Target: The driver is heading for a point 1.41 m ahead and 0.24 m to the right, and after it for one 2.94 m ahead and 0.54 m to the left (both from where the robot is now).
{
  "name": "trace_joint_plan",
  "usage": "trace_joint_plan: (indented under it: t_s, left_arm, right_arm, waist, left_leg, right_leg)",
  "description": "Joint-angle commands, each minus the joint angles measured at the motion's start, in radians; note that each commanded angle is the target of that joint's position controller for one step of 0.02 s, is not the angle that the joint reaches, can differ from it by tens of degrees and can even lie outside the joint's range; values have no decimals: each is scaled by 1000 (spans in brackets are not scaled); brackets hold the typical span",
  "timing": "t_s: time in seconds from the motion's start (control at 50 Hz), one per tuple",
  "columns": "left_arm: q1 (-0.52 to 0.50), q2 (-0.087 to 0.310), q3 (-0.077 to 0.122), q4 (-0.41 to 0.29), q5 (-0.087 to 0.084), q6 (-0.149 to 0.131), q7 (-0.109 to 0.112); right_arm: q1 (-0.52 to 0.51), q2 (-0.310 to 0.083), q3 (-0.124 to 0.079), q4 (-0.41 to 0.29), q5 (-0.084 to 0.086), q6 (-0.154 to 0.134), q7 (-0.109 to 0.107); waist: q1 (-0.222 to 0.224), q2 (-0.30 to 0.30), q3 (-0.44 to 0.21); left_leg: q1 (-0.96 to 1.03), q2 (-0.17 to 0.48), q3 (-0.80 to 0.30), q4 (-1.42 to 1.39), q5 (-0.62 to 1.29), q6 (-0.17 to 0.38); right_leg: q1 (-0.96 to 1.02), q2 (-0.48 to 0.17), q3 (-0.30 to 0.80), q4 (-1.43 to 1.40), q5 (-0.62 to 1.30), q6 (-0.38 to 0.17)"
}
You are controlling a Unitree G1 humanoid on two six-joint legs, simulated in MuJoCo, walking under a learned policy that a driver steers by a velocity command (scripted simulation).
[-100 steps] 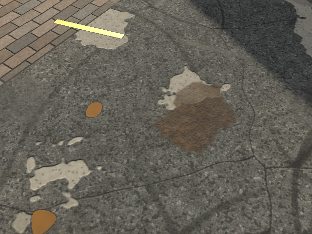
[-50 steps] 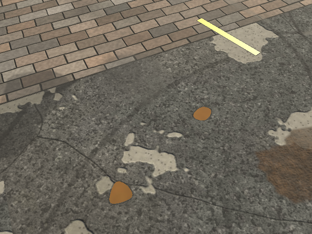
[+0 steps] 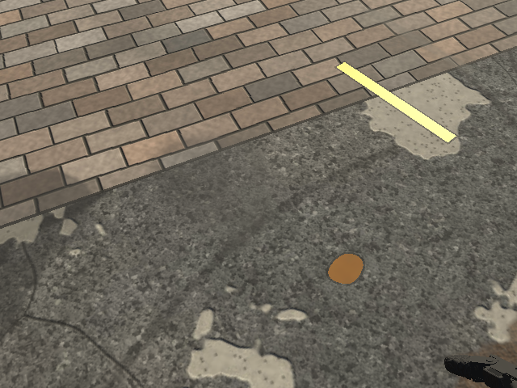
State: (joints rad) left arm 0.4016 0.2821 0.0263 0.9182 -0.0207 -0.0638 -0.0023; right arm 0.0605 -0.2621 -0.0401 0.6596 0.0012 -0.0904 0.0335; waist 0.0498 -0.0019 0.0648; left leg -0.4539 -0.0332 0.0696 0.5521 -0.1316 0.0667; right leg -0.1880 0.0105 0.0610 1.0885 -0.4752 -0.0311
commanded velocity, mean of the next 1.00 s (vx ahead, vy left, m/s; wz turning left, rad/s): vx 0.23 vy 0.00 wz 0.00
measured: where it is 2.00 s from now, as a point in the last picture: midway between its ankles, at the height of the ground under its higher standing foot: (295, 245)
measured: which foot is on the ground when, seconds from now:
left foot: down 0.00-1.00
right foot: up 0.00-0.32, down 0.34-0.76, up 0.78-1.00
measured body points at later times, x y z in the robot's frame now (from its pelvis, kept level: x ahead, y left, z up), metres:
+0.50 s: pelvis +0.17 -0.03 +0.01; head +0.19 -0.05 +0.46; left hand +0.32 +0.22 -0.09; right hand +0.26 -0.29 -0.13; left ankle +0.11 +0.09 -0.72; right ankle +0.24 -0.14 -0.72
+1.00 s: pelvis +0.29 -0.03 +0.01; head +0.32 -0.02 +0.46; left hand +0.51 +0.20 -0.08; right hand +0.19 -0.29 -0.12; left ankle +0.11 +0.09 -0.72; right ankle +0.43 -0.15 -0.69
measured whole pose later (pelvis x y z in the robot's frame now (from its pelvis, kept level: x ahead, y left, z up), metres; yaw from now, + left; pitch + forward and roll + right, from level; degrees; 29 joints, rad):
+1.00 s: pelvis +0.29 -0.03 +0.01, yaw +2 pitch +2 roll -1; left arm 0.01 0.26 0.05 0.75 -0.03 -0.08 -0.06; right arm 0.48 -0.24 -0.04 1.06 0.01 -0.05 -0.01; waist -0.09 0.00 0.03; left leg 0.13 0.04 -0.01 0.24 -0.40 -0.01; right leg -0.60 -0.03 -0.08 0.73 -0.17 -0.03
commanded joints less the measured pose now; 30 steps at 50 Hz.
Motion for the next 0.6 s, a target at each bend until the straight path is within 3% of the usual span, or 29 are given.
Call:
trace_joint_plan:
  t_s: [0.02, 0.06, 0.08, 0.12, 0.16, 0.24, 0.28, 0.32, 0.34, 0.36, 0.38, 0.4, 0.42, 0.46, 0.5, 0.54, 0.6]
  left_arm:
    - [-79, 142, 35, -116, -5, -37, 4]
    - [-22, 105, 36, -100, 7, -6, 12]
    - [3, 79, 31, -93, 10, 7, 15]
    - [-14, 64, 28, -109, 20, 20, 22]
    - [-74, 49, 19, -130, 31, 22, 21]
    - [-198, 66, 20, -161, 23, 20, 10]
    - [-232, 87, 28, -177, 27, 21, 9]
    - [-213, 95, 37, -175, 37, 19, 7]
    - [-196, 118, 45, -169, 43, 17, 11]
    - [-192, 179, 57, -180, 47, 17, 21]
    - [-226, 166, 50, -184, 50, 29, 28]
    - [-229, 83, 32, -181, 42, 37, 22]
    - [-248, 59, 25, -174, 38, 41, 14]
    - [-322, 66, 26, -190, 33, 44, 2]
    - [-309, 85, 32, -175, 33, 34, -1]
    - [-279, 80, 35, -152, 25, 28, 3]
    - [-249, 103, 51, -133, 8, 40, 16]
  right_arm:
    - [148, -110, -34, 8, -3, -2, -4]
    - [98, -91, -29, 19, -13, -17, 4]
    - [88, -95, -30, 33, -14, -25, 6]
    - [70, -115, -32, 61, -19, -31, 1]
    - [63, -129, -34, 80, -17, -21, -12]
    - [127, -154, -34, 130, -12, 9, -25]
    - [132, -157, -33, 151, -6, 21, -26]
    - [109, -144, -26, 162, 9, 32, -29]
    - [145, -110, -15, 176, 7, 32, -30]
    - [212, -78, -3, 182, -20, 25, -32]
    - [338, -31, 9, 212, -28, 23, -34]
    - [287, -54, 9, 212, -19, 35, -44]
    - [240, -78, 4, 202, -10, 53, -52]
    - [215, -103, -2, 216, -12, 87, -61]
    - [206, -117, -6, 232, -13, 98, -65]
    - [223, -109, -6, 255, -9, 93, -66]
    - [207, -92, -6, 270, 2, 84, -63]
  waist:
    - [-77, 10, -137]
    - [-13, 51, -120]
    - [4, 59, -121]
    - [23, 75, -111]
    - [10, 87, -120]
    - [-51, 74, -138]
    - [-55, 79, -130]
    - [-24, 71, -130]
    - [-22, 40, -134]
    - [-63, -53, -177]
    - [-131, -185, -232]
    - [-89, -183, -241]
    - [-88, -163, -224]
    - [-91, -123, -146]
    - [-81, -83, -124]
    - [-74, -63, -168]
    - [-52, -53, -128]
  left_leg:
    - [438, 317, -364, -245, 434, 204]
    - [275, 263, -245, -302, 539, 188]
    - [224, 254, -206, -317, 601, 197]
    - [165, 234, -136, -332, 672, 200]
    - [160, 201, -73, -325, 659, 179]
    - [234, 212, -85, -307, 507, 157]
    - [263, 234, -117, -268, 422, 147]
    - [259, 218, -131, -189, 288, 109]
    - [246, 173, -127, -134, 200, 62]
    - [200, 104, -90, -51, 34, 5]
    - [118, 46, -59, -3, -249, -49]
    - [134, 51, -69, 8, -283, -72]
    - [157, 61, -76, -23, -240, -73]
    - [189, 70, -80, -86, -173, -67]
    - [212, 72, -83, -102, -133, -63]
    - [231, 72, -77, -106, -128, -60]
    - [148, 45, -42, -61, -310, -36]
  right_leg:
    - [-439, -88, 20, 198, 51, 16]
    - [-308, -121, 15, 105, 102, 38]
    - [-269, -119, 3, 65, 120, 53]
    - [-247, -114, -11, -61, 178, 76]
    - [-220, -115, -24, -219, 298, 82]
    - [-190, -90, -26, -410, 454, 75]
    - [-181, -80, -20, -469, 415, 58]
    - [-100, -58, -37, -593, 454, 28]
    - [-23, -74, -15, -674, 594, 7]
    - [90, -181, 82, -646, 917, -28]
    - [179, -283, 186, -620, 956, -140]
    - [137, -282, 218, -652, 801, -181]
    - [86, -246, 210, -674, 632, -160]
    - [-19, -171, 134, -679, 425, -92]
    - [-32, -127, 81, -651, 478, -55]
    - [22, -110, 56, -617, 521, -59]
    - [23, -115, 94, -642, 122, -96]
Velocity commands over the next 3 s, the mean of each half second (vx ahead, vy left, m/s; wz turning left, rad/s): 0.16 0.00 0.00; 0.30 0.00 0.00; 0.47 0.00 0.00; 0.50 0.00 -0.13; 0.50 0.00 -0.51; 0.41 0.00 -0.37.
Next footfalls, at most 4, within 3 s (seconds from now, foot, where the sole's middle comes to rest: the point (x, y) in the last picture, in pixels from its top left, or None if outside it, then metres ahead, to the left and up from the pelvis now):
0.34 right None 0.28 -0.14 -0.76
1.10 right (345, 364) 0.50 -0.15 -0.76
1.66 left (246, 263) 0.77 0.11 -0.76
2.22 right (329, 185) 1.06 -0.13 -0.76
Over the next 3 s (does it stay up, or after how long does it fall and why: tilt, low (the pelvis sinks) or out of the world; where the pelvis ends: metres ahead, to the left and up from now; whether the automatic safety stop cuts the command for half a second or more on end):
stays up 1.31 -0.11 0.02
